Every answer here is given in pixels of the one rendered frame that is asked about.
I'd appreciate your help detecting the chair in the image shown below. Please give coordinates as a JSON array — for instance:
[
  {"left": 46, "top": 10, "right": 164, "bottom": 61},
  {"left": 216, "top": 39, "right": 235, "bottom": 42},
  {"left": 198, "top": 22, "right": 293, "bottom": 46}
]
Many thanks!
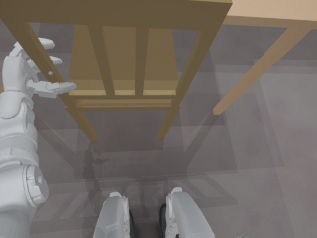
[{"left": 0, "top": 0, "right": 233, "bottom": 143}]

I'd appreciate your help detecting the robot left forearm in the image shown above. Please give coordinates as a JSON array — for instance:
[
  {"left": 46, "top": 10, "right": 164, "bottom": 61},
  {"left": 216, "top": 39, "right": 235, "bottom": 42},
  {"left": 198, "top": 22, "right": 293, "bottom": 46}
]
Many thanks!
[{"left": 0, "top": 90, "right": 39, "bottom": 171}]

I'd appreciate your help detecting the robot left hand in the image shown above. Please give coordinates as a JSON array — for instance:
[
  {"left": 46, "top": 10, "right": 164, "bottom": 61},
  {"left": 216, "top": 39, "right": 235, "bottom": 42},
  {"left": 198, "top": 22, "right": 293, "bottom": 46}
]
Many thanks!
[{"left": 2, "top": 37, "right": 77, "bottom": 99}]

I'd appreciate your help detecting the table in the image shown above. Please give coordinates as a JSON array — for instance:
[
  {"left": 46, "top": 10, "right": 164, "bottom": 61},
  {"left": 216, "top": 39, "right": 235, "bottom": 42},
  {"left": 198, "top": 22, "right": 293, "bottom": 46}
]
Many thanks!
[{"left": 0, "top": 0, "right": 317, "bottom": 115}]

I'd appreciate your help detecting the left robot upper arm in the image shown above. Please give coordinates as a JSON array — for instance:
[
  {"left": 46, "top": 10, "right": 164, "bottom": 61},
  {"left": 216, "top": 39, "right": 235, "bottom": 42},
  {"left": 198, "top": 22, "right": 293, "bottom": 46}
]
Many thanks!
[{"left": 0, "top": 164, "right": 49, "bottom": 238}]

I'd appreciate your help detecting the left robot thigh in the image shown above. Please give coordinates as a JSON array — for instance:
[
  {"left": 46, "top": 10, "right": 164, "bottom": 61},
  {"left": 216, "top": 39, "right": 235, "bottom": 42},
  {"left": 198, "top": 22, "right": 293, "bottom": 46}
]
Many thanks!
[{"left": 93, "top": 195, "right": 130, "bottom": 238}]

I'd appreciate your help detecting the right robot shin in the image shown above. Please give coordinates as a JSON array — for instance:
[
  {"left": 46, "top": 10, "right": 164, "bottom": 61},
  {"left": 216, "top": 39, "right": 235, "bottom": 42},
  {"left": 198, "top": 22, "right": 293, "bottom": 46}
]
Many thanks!
[{"left": 165, "top": 187, "right": 182, "bottom": 238}]

